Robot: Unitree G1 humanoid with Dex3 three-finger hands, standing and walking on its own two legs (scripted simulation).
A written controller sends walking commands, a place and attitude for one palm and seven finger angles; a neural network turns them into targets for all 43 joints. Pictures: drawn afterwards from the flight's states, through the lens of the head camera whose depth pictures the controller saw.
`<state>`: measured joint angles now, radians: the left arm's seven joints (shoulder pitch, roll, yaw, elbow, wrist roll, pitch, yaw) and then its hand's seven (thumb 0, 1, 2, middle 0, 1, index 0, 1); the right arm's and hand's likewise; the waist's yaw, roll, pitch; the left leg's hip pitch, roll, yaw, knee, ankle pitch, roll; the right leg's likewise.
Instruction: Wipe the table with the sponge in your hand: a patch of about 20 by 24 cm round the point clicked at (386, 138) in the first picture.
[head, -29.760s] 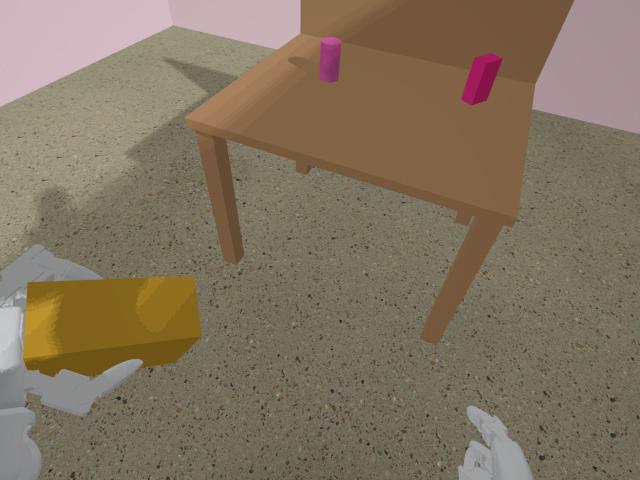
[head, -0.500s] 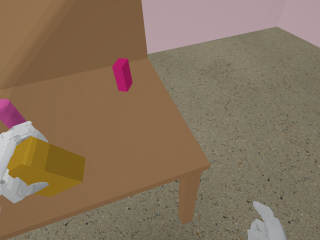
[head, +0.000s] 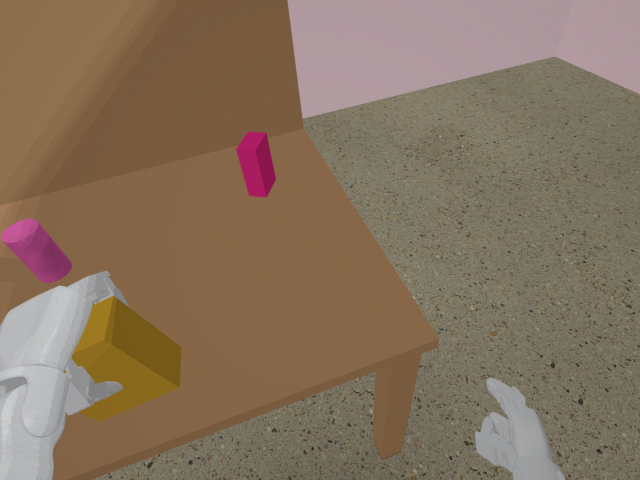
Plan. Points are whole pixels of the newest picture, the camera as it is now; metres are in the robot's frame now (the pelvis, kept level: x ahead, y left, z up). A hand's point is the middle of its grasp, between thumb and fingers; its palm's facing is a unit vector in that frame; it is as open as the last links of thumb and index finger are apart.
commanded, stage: turn the palm down, sponge in hand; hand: left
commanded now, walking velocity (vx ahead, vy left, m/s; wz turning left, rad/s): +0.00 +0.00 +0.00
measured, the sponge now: (119, 369) +0.22 +0.28 +0.05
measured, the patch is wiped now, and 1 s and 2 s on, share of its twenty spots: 0.00 0.00 0.00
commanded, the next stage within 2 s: move the sponge above the wiping area in 0.84 s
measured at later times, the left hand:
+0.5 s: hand (72, 339) +0.23 +0.32 +0.10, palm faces +0.01 -0.09 -1.00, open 10.2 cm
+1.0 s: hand (72, 344) +0.22 +0.32 +0.10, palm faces +0.01 -0.09 -1.00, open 10.2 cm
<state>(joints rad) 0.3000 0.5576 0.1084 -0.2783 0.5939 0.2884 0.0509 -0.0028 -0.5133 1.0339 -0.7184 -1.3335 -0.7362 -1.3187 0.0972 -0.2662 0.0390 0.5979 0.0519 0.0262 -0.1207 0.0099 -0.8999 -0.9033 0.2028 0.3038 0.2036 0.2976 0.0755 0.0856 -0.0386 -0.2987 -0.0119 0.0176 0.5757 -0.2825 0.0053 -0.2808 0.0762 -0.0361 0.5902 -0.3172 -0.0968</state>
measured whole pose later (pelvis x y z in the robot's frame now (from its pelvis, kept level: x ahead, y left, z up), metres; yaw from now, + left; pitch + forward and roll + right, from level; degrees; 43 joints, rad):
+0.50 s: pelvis +0.01 +0.03 +0.01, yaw +1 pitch -1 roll +0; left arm 0.16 0.50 -0.06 -0.19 0.89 0.41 0.00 0.00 -0.51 1.03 -0.72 -1.33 -0.74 -1.32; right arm -0.02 -0.25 0.06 0.64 0.04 0.08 -0.05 0.01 -0.90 -0.90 0.20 0.30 0.20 0.30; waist 0.12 0.10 -0.01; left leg -0.19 -0.05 0.01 0.43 -0.22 0.05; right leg -0.16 0.04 -0.03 0.43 -0.25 -0.06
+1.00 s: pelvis +0.00 +0.03 +0.01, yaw +1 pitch -3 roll +0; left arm 0.14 0.50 -0.06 -0.15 0.89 0.38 0.01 0.00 -0.51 1.03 -0.72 -1.33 -0.74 -1.32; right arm -0.02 -0.27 0.05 0.68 0.04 0.06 -0.06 0.01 -0.90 -0.90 0.20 0.30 0.20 0.30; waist 0.13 0.10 0.01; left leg -0.16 -0.04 0.01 0.40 -0.20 0.04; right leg -0.13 0.05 -0.03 0.40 -0.23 -0.07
